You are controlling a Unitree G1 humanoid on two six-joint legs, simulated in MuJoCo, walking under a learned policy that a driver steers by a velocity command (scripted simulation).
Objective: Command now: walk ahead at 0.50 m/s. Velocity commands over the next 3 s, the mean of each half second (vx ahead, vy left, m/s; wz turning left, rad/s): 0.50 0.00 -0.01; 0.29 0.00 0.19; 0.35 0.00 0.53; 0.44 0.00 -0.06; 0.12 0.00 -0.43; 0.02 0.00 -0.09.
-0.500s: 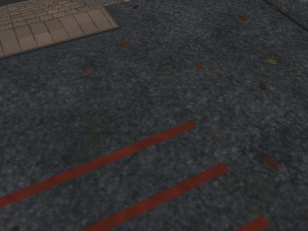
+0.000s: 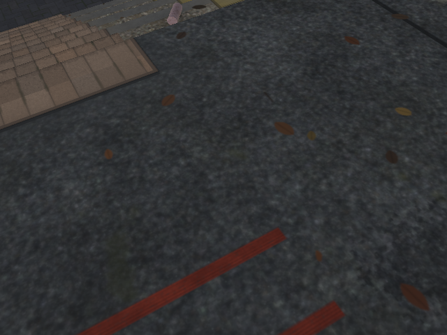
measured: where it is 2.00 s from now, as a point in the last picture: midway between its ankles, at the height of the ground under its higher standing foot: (169, 260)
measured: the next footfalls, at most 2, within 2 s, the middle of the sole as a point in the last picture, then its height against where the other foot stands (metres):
left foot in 0.48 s outside the picture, level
right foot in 0.98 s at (253, 293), level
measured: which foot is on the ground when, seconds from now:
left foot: up 0.00-0.46, down 0.48-0.98, up 1.00-1.00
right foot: down 0.00-0.50, up 0.52-0.96, down 0.98-1.00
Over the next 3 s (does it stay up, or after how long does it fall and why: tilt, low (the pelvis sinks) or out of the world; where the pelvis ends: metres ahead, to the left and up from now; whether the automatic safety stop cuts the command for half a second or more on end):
stays up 0.86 0.32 0.01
